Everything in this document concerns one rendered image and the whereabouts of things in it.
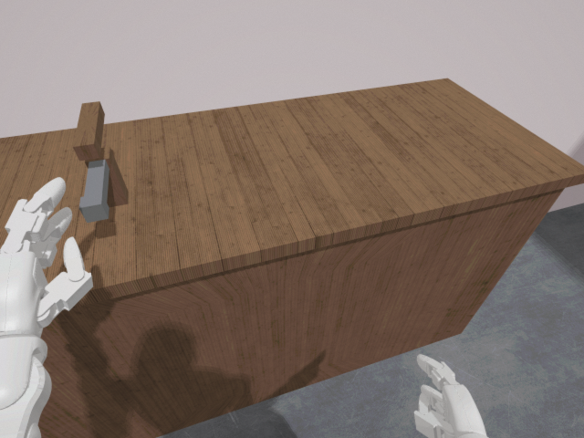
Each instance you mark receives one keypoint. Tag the tap lever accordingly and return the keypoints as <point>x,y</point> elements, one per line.
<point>93,205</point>

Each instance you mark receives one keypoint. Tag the counter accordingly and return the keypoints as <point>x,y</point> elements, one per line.
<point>255,250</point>

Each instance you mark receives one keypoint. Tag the robot right hand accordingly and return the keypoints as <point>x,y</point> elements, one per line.
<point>456,413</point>

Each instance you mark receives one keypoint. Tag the robot left hand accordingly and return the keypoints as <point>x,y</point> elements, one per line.
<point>31,247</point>

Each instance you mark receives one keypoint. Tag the left robot forearm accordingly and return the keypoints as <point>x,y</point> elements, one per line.
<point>25,385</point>

